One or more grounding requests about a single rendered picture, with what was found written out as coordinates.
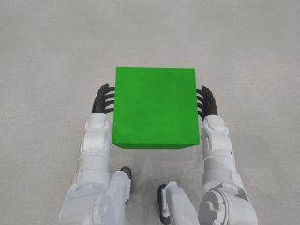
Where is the left robot upper arm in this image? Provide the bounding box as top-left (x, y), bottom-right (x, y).
top-left (58, 191), bottom-right (116, 225)

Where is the left robot forearm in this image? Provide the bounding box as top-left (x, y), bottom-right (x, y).
top-left (57, 112), bottom-right (111, 225)

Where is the right robot hand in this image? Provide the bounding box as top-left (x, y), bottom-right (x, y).
top-left (196, 86), bottom-right (218, 121)

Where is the left robot hand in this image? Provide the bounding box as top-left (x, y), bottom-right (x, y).
top-left (91, 84), bottom-right (115, 114)

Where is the right robot forearm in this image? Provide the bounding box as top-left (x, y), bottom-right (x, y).
top-left (201, 115), bottom-right (252, 205)

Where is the carton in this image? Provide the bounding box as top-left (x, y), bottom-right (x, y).
top-left (112, 67), bottom-right (200, 150)

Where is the right robot foot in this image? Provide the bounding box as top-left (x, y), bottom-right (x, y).
top-left (157, 184), bottom-right (171, 225)

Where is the left robot thigh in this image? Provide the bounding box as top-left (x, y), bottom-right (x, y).
top-left (104, 174), bottom-right (131, 225)

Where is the right robot upper arm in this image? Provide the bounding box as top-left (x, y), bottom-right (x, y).
top-left (197, 189), bottom-right (258, 225)

